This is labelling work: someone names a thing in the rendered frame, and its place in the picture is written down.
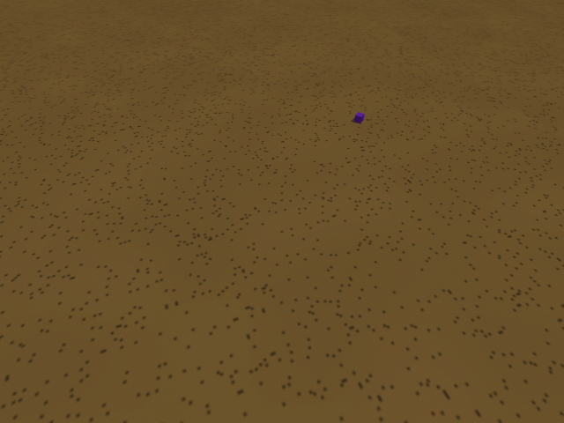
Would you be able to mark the cube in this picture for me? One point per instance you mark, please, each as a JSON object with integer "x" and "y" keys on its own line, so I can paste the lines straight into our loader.
{"x": 359, "y": 117}

